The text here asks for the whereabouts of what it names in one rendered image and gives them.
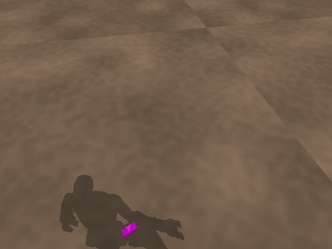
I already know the small box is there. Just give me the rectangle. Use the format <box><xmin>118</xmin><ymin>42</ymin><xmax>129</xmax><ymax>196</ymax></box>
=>
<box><xmin>121</xmin><ymin>222</ymin><xmax>138</xmax><ymax>238</ymax></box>

